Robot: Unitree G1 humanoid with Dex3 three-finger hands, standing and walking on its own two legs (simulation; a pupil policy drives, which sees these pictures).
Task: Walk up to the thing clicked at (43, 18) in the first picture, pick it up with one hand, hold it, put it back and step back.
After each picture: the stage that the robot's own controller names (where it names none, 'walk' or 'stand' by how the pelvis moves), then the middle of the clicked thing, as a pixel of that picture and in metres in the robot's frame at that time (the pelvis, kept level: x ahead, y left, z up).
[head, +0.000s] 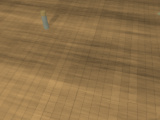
stand; (44, 20) +1.74 +0.52 -0.65
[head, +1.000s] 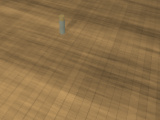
walk; (62, 24) +1.64 +0.25 -0.63
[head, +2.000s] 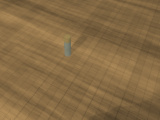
walk; (67, 45) +1.11 +0.17 -0.63
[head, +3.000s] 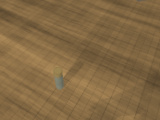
walk; (58, 78) +0.72 +0.21 -0.63
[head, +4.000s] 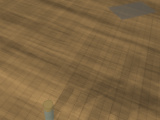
walk; (48, 111) +0.52 +0.17 -0.65
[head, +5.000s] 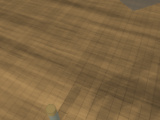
stand; (53, 115) +0.45 +0.25 -0.64
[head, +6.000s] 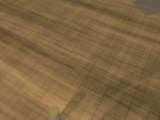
stand; (56, 117) +0.43 +0.22 -0.64
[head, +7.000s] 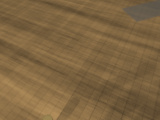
stand; out of the picture +0.41 +0.25 -0.65
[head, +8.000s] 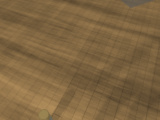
stand; (47, 119) +0.39 +0.27 -0.65
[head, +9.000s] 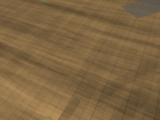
stand; out of the picture +0.39 +0.29 -0.65
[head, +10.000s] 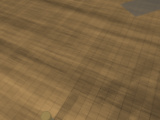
stand; out of the picture +0.42 +0.28 -0.66
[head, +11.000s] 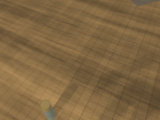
walk; (48, 110) +0.45 +0.28 -0.64
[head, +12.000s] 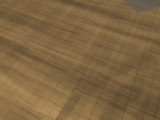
stand; out of the picture +0.36 +0.25 -0.64
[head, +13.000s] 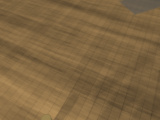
stand; out of the picture +0.38 +0.26 -0.66
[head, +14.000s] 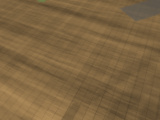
stand; out of the picture +0.34 +0.26 -0.66
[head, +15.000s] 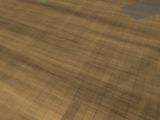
stand; out of the picture +0.35 +0.26 -0.66
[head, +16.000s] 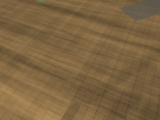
stand; out of the picture +0.34 +0.26 -0.66
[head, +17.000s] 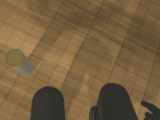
go down; (21, 64) +0.42 +0.26 -0.33
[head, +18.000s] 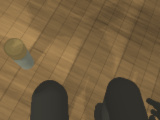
go down; (21, 56) +0.43 +0.26 -0.27
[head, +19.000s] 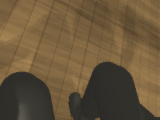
close in; out of the picture +0.43 +0.30 -0.17
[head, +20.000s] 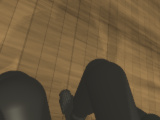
close; out of the picture +0.43 +0.31 -0.16
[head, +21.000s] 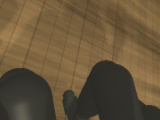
lift; out of the picture +0.36 +0.29 -0.16
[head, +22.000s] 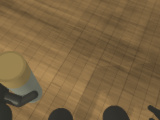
lift; (23, 83) +0.32 +0.20 +0.03
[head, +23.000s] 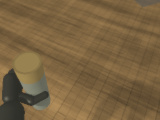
hold; (35, 85) +0.31 +0.17 +0.05
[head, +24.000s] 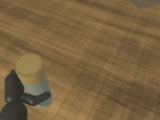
hold; (37, 85) +0.31 +0.17 +0.05
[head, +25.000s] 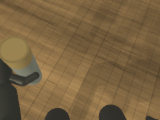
crouch; (25, 66) +0.38 +0.20 -0.02
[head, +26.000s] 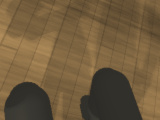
lower; out of the picture +0.47 +0.27 -0.09
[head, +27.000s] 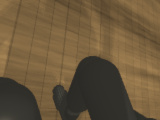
lower; out of the picture +0.44 +0.29 -0.17
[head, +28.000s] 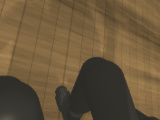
lower; out of the picture +0.43 +0.30 -0.17
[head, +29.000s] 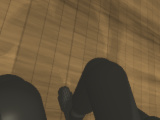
lower; out of the picture +0.42 +0.31 -0.16
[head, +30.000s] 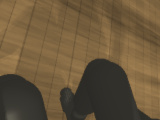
lower; out of the picture +0.42 +0.29 -0.15
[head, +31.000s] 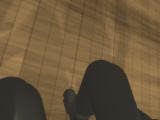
open; out of the picture +0.43 +0.28 -0.17
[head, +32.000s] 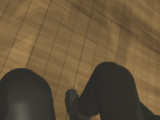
stand; out of the picture +0.41 +0.28 -0.17
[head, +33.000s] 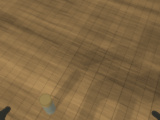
stand; (48, 104) +0.39 +0.21 -0.52
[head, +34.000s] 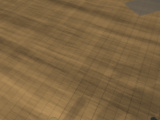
stand; out of the picture +0.38 +0.20 -0.60
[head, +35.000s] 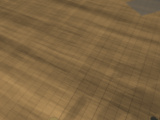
stand; out of the picture +0.37 +0.20 -0.60
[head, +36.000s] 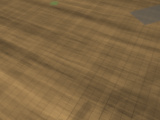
stand; out of the picture +0.40 +0.19 -0.65
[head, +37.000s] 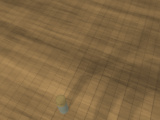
walk; (62, 105) +0.42 +0.15 -0.63
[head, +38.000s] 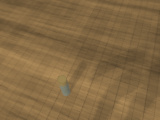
walk; (64, 86) +0.60 +0.20 -0.64
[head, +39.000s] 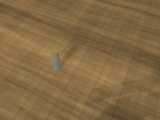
walk; (55, 59) +0.91 +0.24 -0.64
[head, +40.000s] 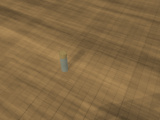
stand; (63, 61) +1.00 +0.21 -0.65
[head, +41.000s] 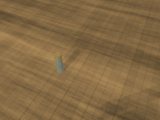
stand; (59, 62) +0.99 +0.24 -0.66
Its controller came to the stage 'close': yes
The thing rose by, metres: 0.69
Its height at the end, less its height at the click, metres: +0.00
